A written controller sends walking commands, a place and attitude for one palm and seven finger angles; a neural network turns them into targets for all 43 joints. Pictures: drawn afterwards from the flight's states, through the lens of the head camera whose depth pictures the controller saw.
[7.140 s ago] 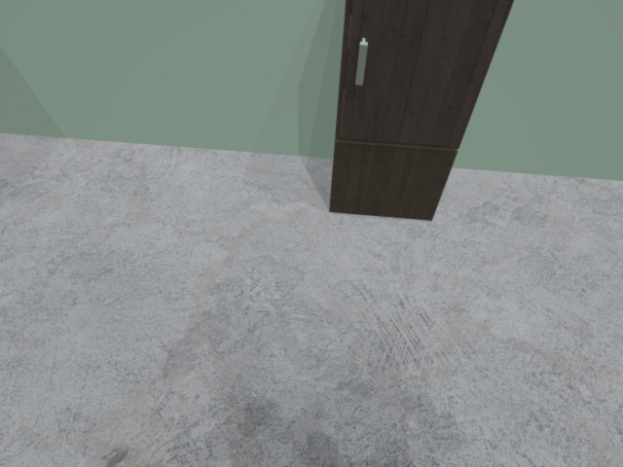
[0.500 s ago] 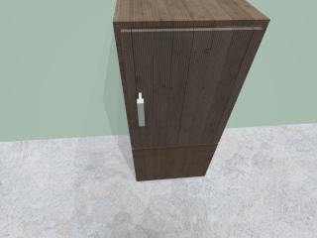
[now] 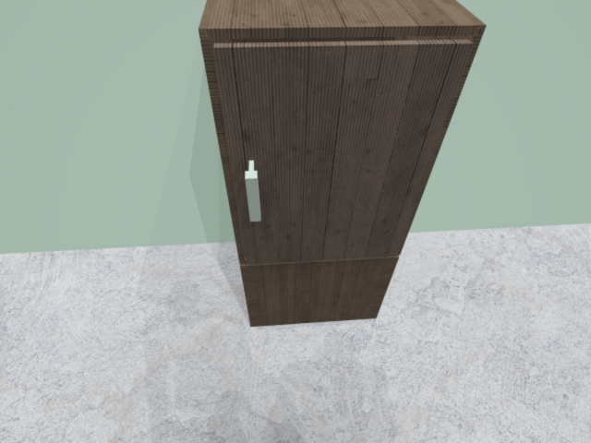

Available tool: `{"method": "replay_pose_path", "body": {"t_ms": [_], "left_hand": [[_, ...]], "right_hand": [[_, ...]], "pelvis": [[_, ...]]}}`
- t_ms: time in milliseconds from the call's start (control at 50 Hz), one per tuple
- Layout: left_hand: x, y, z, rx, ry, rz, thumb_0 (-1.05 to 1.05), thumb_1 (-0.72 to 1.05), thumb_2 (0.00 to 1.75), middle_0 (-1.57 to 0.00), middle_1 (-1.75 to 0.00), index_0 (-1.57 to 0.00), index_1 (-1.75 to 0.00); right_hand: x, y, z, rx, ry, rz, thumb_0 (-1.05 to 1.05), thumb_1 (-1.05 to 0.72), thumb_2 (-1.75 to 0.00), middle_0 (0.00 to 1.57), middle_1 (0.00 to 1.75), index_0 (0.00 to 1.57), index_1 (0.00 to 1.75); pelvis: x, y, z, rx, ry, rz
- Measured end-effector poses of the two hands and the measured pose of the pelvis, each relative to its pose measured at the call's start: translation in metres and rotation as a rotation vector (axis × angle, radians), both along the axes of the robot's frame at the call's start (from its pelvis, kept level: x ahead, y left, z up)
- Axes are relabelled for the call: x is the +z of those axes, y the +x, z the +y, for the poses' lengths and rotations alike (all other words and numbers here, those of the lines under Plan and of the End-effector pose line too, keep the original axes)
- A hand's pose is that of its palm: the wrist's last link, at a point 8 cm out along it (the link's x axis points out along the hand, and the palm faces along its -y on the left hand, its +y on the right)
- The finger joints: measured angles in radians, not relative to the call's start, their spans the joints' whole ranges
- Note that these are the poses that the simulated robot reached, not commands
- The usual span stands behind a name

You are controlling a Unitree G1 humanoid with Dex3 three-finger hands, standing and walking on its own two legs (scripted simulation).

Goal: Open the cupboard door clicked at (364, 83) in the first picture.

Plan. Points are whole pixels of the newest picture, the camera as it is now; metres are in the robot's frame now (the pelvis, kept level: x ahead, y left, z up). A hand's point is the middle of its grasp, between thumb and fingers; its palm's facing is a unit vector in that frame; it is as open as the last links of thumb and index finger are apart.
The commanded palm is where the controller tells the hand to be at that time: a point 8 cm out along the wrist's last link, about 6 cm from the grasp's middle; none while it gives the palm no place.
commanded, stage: come to a stop and stand still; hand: left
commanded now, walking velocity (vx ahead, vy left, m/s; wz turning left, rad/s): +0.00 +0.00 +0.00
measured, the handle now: (253, 190) +0.61 +0.12 -0.05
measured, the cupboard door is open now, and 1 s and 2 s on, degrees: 0 0 0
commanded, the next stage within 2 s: look again from close up in 1.22 s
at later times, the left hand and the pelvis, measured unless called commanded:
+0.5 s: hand out of the picture +0.01 +0.13 -0.17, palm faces +0.02 -0.99 -0.15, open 7.3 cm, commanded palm none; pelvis +0.03 -0.02 +0.00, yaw -1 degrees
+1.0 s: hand out of the picture +0.04 +0.13 -0.17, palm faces +0.02 -0.98 -0.18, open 7.4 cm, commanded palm none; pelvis +0.06 -0.03 +0.00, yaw -1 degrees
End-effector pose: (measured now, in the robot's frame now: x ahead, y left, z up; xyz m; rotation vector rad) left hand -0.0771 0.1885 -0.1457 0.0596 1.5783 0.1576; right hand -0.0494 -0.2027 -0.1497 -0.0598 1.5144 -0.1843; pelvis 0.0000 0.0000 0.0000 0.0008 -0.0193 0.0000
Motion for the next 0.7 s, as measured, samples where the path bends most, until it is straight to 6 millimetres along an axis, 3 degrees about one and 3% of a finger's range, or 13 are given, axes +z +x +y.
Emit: {"method": "replay_pose_path", "body": {"t_ms": [140,480,700], "left_hand": [[-0.001,0.005,-0.01,-0.002,-0.009,0.0,0.0,0.91,0.9,-0.2,-0.3,-0.19,-0.3],[0.0,0.084,-0.013,-0.05,0.011,-0.12,0.0,0.91,0.9,-0.2,-0.3,-0.19,-0.3],[0.002,0.108,-0.004,-0.062,0.048,-0.128,0.0,0.92,0.9,-0.2,-0.3,-0.19,-0.3]], "right_hand": [[-0.001,0.021,-0.003,0.007,0.005,-0.044,0.0,-0.91,-0.9,0.19,0.3,0.19,0.3],[-0.001,0.051,-0.009,0.017,0.013,-0.044,0.01,-0.92,-0.9,0.2,0.3,0.19,0.3],[-0.001,0.074,-0.022,0.03,-0.006,-0.052,0.01,-0.92,-0.9,0.2,0.3,0.2,0.3]], "pelvis": [[0.0,0.007,-0.007,-0.003,0.0,0.003],[0.002,0.033,-0.015,-0.012,0.008,0.014],[0.002,0.05,-0.02,-0.015,0.013,0.01]]}}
